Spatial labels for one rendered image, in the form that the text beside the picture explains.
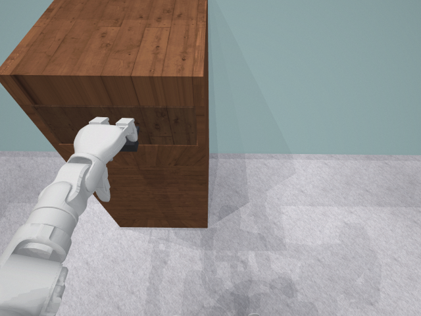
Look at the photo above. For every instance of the left robot forearm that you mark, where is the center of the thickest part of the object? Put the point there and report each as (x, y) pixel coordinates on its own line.
(48, 230)

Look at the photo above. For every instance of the handle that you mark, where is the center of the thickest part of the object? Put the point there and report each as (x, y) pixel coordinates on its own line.
(131, 146)

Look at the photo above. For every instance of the drawer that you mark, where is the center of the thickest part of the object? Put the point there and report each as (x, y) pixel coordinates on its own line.
(158, 125)

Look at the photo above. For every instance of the left robot upper arm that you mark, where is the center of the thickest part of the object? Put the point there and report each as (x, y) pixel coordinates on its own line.
(31, 286)

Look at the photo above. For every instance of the robot left hand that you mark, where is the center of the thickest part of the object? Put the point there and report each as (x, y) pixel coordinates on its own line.
(104, 141)

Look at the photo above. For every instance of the cabinet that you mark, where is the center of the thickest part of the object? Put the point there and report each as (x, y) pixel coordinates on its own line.
(126, 52)

